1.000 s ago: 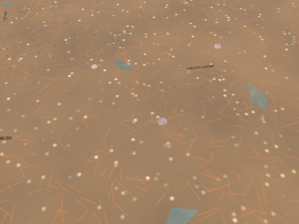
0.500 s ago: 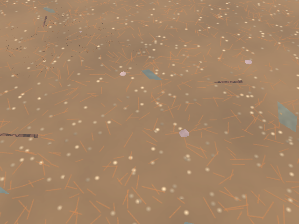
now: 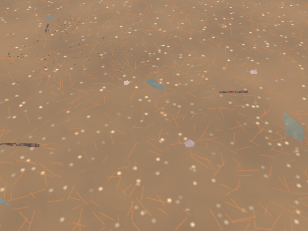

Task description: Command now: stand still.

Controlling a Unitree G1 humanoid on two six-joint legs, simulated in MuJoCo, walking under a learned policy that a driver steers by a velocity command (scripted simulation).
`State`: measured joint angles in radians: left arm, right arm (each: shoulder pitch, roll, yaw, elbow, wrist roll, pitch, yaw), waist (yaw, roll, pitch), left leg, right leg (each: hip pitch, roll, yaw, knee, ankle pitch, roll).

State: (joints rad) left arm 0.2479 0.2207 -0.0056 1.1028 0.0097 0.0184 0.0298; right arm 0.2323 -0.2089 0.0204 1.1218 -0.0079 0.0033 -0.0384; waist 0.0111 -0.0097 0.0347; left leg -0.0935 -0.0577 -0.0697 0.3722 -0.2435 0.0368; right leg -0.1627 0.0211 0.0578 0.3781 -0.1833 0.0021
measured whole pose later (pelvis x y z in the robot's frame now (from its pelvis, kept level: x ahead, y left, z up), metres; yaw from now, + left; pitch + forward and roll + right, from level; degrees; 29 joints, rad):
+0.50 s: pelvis +0.01 +0.00 +0.00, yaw +0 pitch -1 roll +0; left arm 0.27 0.17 -0.01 1.16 0.01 0.01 0.04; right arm 0.29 -0.17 0.02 1.15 -0.01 0.00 -0.05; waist 0.01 -0.01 0.03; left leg -0.11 -0.06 -0.06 0.39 -0.26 0.04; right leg -0.18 0.02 0.06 0.40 -0.20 0.00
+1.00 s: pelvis +0.09 -0.04 -0.01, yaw +0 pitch +0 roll +0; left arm 0.34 0.18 0.04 1.07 0.02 -0.07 0.01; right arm 0.42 -0.19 -0.04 1.12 -0.03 -0.03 -0.01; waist 0.00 0.04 0.00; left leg -0.25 -0.02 -0.03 0.88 -0.44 0.09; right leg -0.19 0.05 -0.07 0.51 -0.32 -0.08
